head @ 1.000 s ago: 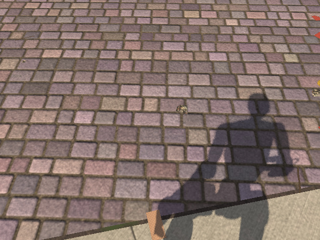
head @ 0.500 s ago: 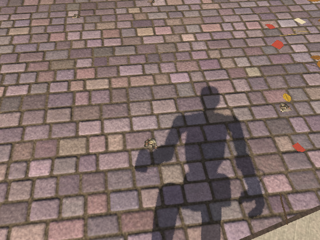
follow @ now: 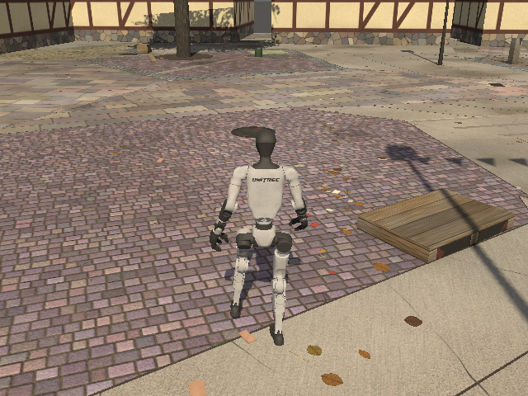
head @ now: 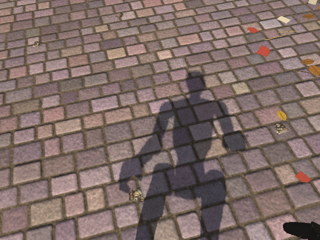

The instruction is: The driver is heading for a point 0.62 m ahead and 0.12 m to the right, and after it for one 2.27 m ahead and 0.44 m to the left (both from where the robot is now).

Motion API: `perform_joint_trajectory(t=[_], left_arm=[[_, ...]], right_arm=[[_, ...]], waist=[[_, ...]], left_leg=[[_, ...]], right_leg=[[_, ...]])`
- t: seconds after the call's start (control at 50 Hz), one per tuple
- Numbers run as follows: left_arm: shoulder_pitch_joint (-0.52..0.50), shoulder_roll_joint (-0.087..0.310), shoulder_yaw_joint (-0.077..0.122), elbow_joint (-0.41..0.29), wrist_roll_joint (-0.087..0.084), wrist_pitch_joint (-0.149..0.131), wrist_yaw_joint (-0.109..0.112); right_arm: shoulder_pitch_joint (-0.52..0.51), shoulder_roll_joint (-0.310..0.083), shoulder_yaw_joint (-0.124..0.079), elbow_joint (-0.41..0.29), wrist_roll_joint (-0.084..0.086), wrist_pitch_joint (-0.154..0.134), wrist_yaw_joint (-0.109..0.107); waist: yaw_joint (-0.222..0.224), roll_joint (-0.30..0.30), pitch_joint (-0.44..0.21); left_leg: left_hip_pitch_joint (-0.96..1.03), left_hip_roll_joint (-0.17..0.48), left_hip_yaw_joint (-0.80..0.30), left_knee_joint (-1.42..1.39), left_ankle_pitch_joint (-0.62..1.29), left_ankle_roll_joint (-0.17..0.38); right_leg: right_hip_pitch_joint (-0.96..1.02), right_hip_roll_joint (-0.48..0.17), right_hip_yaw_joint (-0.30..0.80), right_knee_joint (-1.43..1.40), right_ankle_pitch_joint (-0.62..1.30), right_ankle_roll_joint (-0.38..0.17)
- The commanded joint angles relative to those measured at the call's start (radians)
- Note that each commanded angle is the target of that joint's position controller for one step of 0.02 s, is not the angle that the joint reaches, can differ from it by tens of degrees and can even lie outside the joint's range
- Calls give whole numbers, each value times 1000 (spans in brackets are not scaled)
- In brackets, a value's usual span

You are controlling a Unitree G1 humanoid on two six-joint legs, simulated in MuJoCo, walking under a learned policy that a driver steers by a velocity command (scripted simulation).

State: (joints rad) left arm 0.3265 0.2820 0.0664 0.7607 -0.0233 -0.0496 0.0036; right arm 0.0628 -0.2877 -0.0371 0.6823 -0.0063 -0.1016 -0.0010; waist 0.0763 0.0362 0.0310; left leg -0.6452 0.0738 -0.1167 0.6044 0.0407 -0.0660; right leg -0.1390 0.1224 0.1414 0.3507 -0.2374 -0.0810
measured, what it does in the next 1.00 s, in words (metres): walks ahead, turning right: left foot, then right foot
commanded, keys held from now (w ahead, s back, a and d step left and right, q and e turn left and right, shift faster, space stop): w+e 0.72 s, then q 0.28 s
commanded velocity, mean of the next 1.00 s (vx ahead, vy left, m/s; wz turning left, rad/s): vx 0.44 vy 0.00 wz -0.45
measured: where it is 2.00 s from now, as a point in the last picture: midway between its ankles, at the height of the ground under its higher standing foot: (227, 212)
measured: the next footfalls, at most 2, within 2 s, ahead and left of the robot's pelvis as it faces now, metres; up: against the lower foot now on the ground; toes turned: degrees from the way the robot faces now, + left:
left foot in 0.12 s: +0.25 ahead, +0.15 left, +0.00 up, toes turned -9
right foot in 0.64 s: +0.46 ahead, -0.18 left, +0.00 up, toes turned -26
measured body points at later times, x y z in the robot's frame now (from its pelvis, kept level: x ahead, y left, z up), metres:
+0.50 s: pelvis +0.27 +0.02 +0.00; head +0.30 +0.01 +0.45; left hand +0.55 +0.19 -0.08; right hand +0.20 -0.26 -0.12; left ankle +0.21 +0.15 -0.74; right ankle +0.38 -0.17 -0.69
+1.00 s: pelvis +0.50 -0.12 +0.00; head +0.52 -0.14 +0.45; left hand +0.72 +0.08 -0.11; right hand +0.52 -0.42 -0.11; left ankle +0.71 -0.06 -0.70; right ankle +0.42 -0.16 -0.74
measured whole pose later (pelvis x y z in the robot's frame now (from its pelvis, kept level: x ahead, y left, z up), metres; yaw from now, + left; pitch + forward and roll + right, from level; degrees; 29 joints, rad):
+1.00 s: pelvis +0.50 -0.12 +0.00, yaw -26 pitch +1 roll -2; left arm 0.23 0.26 0.04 0.74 0.02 -0.05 0.00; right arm 0.15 -0.29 -0.03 0.77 0.01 -0.07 0.02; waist 0.03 0.06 0.05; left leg -0.63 0.08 -0.03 0.67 0.05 -0.03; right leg -0.08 0.10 -0.03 0.30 -0.23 -0.08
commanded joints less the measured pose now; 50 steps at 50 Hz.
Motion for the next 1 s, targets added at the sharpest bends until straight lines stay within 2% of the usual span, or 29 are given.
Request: perform_joint_trajectory(t=[0.02,0.06,0.1,0.12,0.14,0.16,0.18,0.2,0.22,0.26,0.3,0.36,0.46,0.54,0.58,0.6,0.62,0.64,0.66,0.68,0.7,0.72,0.74,0.76,0.78,0.84,0.9,0.94,1.0], left_arm=[[29,161,43,-49,-9,0,12],[24,162,46,-54,-2,6,15],[6,127,35,-66,4,9,13],[8,64,12,-83,16,5,7],[149,-3,-9,-110,-5,-6,6],[156,92,2,-99,-21,-10,9],[52,162,21,-103,-18,-4,10],[-17,163,25,-117,-5,2,12],[-54,151,27,-132,5,4,9],[-49,112,27,-141,-5,14,-2],[-58,75,20,-154,-5,26,-7],[-111,59,13,-179,3,30,-11],[-250,38,0,-210,2,15,-41],[-332,50,3,-253,-3,15,-62],[-301,80,19,-260,4,20,-65],[-232,109,35,-248,6,25,-63],[-80,151,62,-209,4,29,-56],[101,219,96,-163,0,39,-37],[73,344,109,-168,-11,31,-27],[116,269,85,-199,-4,15,-30],[83,212,66,-182,6,0,-35],[26,188,58,-181,4,-7,-34],[-61,145,42,-191,11,-7,-31],[-114,113,28,-205,27,-9,-27],[-136,104,24,-202,34,-12,-24],[-131,125,23,-151,35,-25,-13],[-134,120,17,-117,40,-21,0],[-107,123,15,-89,46,-18,5],[-108,142,21,-58,43,-6,8]], right_arm=[[-81,-90,-24,-85,13,-22,11],[-58,-117,-37,-84,16,-31,17],[80,-149,-58,-52,11,-40,10],[217,-199,-73,-40,-8,-43,1],[315,-284,-94,-12,-21,-29,0],[328,-216,-84,-4,5,-21,8],[281,-140,-65,-20,7,-16,4],[230,-117,-55,-23,-1,-8,2],[195,-96,-47,-17,-6,-4,2],[169,-76,-40,-4,-10,-7,1],[172,-87,-46,13,0,-14,3],[181,-125,-61,40,-1,-16,1],[203,-161,-67,76,8,0,-6],[245,-196,-78,107,27,21,-6],[241,-226,-88,108,36,33,-11],[238,-242,-92,107,40,40,-15],[224,-238,-90,103,44,47,-19],[235,-201,-74,89,26,43,-23],[336,-46,-22,26,-23,21,-7],[244,-117,-27,14,10,-19,8],[134,-172,-42,-18,49,-37,15],[118,-158,-35,-23,41,-46,10],[135,-156,-37,1,18,-42,3],[167,-164,-42,19,8,-28,3],[193,-158,-43,33,6,-12,4],[218,-97,-28,56,2,20,0],[154,-60,-11,51,6,23,7],[100,-60,-10,40,14,19,18],[64,-91,-23,15,18,22,34]], waist=[[-5,-119,-36],[-30,-143,-43],[-108,-149,-100],[-168,-63,-228],[-121,240,-360],[-136,248,-340],[-168,125,-206],[-159,55,-125],[-141,45,-65],[-106,88,-27],[-98,82,-16],[-100,45,-8],[-147,23,23],[-158,25,52],[-119,53,13],[-73,66,-35],[15,48,-113],[95,-20,-205],[-36,-314,-286],[43,-216,-440],[58,-153,-284],[12,-87,-190],[-40,-50,-124],[-78,-69,-103],[-98,-74,-100],[-116,-74,-89],[-88,-98,-77],[-53,-94,-81],[-40,-99,-61]], left_leg=[[175,-63,30,-94,29,7],[209,-65,20,-119,-63,35],[415,-53,38,-175,-102,88],[656,96,-92,-155,-155,153],[997,331,-526,-215,-312,319],[997,374,-708,-279,-557,339],[884,320,-552,-300,-574,289],[763,271,-399,-307,-447,253],[665,228,-297,-330,-328,242],[560,177,-157,-383,-219,226],[532,177,-77,-421,-145,244],[554,195,11,-446,-36,263],[587,170,178,-448,22,225],[688,206,234,-407,116,200],[728,208,275,-294,430,180],[731,201,296,-174,592,169],[668,173,327,19,639,144],[439,137,328,304,409,104],[-33,-54,269,675,-577,41],[-145,-89,33,803,-642,49],[-222,-41,23,787,-535,68],[-186,-1,29,698,-443,77],[-113,36,41,618,-394,64],[-25,61,43,580,-370,53],[36,65,52,557,-368,39],[100,48,91,437,-283,4],[152,29,108,213,-55,14],[183,8,105,102,77,27],[146,-10,90,35,29,49]], right_leg=[[-74,-225,205,-41,114,-127],[-18,-252,269,27,115,-110],[-42,-204,259,162,166,-68],[-142,-145,183,415,82,-31],[-487,3,33,752,-318,40],[-648,-77,36,917,-351,56],[-684,-117,36,966,-252,64],[-662,-150,1,954,-174,72],[-639,-175,-3,908,-122,76],[-568,-212,-22,847,-75,77],[-568,-223,-41,800,-52,84],[-607,-236,-44,684,45,98],[-544,-218,-116,415,261,79],[-524,-195,-166,304,191,36],[-427,-140,-219,281,87,-4],[-324,-100,-246,272,44,-30],[-113,-56,-259,210,94,-66],[203,-106,-136,195,118,-114],[547,-386,425,138,3,-297],[593,-462,705,-29,-183,-353],[493,-430,561,-59,-121,-292],[341,-389,442,-60,-29,-258],[193,-361,319,-56,176,-226],[87,-338,229,-63,384,-213],[23,-329,177,-71,523,-209],[-81,-302,12,-92,767,-194],[-98,-241,-123,-102,731,-138],[-61,-254,-142,-107,671,-121],[33,-304,-136,-70,635,-118]])
Keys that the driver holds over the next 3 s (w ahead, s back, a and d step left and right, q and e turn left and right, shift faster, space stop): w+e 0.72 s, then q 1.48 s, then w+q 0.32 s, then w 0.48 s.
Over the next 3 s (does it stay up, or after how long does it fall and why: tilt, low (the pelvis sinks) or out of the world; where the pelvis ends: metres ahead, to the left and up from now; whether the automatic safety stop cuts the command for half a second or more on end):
stays up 0.79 0.02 0.00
